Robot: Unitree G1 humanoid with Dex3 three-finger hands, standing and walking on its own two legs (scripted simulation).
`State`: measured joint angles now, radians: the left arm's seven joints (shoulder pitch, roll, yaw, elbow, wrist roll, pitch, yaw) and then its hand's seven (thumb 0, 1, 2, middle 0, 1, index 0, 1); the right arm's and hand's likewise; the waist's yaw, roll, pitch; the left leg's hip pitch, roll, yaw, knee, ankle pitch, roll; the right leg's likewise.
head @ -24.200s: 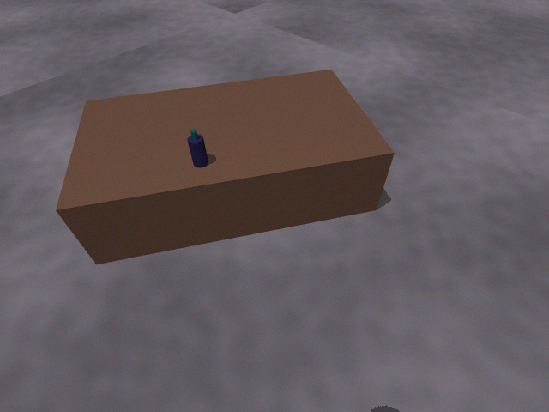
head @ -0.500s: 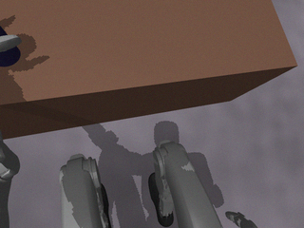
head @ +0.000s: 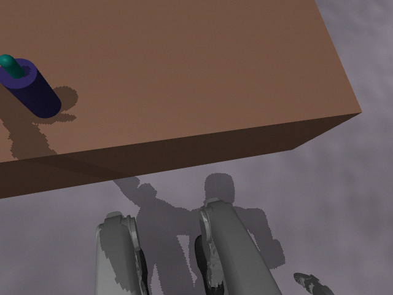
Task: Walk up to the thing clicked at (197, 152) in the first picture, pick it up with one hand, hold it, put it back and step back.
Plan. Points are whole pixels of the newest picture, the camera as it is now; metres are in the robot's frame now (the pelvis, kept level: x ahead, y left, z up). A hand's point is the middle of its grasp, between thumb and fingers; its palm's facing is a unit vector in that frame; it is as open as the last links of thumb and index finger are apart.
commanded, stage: rise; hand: left
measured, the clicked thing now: (28, 85) +0.55 +0.27 -0.06
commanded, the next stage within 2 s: home in 0.06 s
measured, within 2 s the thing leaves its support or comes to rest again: neither
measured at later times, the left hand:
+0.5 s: hand out of the picture +0.44 +0.41 +0.13, palm faces +0.41 -0.79 -0.45, open 17.0 cm
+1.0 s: hand out of the picture +0.27 +0.24 +0.16, palm faces +0.22 -0.92 -0.31, open 17.3 cm
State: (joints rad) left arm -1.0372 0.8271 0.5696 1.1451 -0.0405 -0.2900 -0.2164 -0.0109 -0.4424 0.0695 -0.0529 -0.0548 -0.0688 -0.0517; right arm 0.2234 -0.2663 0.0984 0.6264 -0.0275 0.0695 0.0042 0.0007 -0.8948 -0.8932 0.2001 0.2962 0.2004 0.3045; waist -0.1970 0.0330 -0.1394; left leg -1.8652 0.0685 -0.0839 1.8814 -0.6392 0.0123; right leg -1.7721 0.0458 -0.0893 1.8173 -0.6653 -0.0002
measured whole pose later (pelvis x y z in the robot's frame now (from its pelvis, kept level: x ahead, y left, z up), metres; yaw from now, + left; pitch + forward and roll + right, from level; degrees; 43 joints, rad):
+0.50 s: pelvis +0.03 +0.02 +0.16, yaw +3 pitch +25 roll -6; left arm -0.75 0.76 0.40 1.22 0.11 -0.05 0.05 -0.01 -0.45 0.11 -0.06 -0.07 -0.07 -0.07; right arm 0.30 -0.29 0.05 0.63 0.01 0.10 -0.01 0.00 -0.90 -0.90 0.20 0.30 0.20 0.31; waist -0.13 0.03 -0.10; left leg -1.23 0.06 -0.05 1.30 -0.51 0.02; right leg -1.13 0.04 -0.06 1.20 -0.52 0.01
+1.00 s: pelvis +0.07 +0.01 +0.23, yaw +6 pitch +10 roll -2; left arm 0.18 0.24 0.05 0.39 -0.03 0.10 0.14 -0.01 -0.50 0.07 -0.06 -0.05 -0.06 -0.06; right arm 0.24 -0.22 0.02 0.53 0.05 0.03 -0.10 0.01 -0.90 -0.90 0.20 0.30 0.20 0.31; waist -0.03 0.04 -0.11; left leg -0.64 0.03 0.00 0.90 -0.43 0.01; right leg -0.57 0.01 -0.02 0.84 -0.44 0.01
